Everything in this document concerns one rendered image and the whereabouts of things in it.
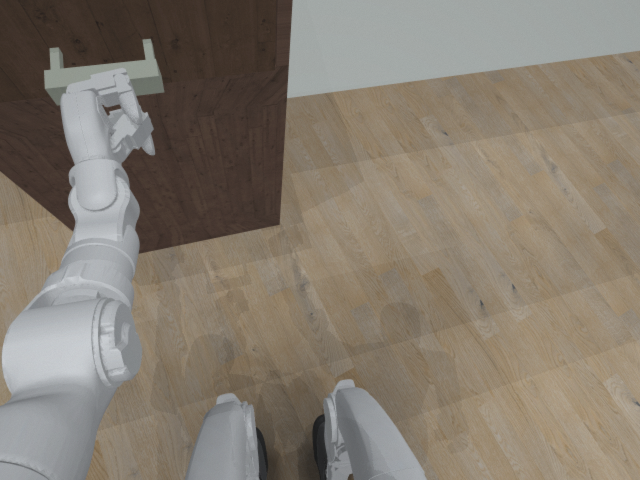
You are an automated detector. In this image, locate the cabinet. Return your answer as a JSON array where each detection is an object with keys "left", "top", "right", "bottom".
[{"left": 0, "top": 0, "right": 293, "bottom": 254}]

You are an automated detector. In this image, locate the robot thigh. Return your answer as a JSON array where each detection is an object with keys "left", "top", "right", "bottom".
[
  {"left": 185, "top": 401, "right": 258, "bottom": 480},
  {"left": 323, "top": 387, "right": 427, "bottom": 480}
]

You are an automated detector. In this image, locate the drawer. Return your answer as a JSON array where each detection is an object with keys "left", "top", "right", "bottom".
[{"left": 0, "top": 0, "right": 276, "bottom": 103}]

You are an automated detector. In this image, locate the robot left upper arm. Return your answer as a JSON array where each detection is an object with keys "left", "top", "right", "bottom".
[{"left": 0, "top": 297, "right": 142, "bottom": 480}]

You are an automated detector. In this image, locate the robot left hand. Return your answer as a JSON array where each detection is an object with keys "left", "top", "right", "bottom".
[{"left": 60, "top": 68, "right": 155, "bottom": 166}]

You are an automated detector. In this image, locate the left robot forearm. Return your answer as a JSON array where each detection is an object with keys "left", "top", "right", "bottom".
[{"left": 2, "top": 159, "right": 140, "bottom": 394}]

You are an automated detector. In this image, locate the right robot thigh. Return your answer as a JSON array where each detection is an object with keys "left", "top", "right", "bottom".
[{"left": 323, "top": 387, "right": 427, "bottom": 480}]

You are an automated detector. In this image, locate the handle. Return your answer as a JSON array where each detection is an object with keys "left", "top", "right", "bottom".
[{"left": 44, "top": 39, "right": 164, "bottom": 106}]

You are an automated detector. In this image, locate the left robot thigh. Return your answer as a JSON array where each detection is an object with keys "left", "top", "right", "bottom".
[{"left": 185, "top": 401, "right": 258, "bottom": 480}]

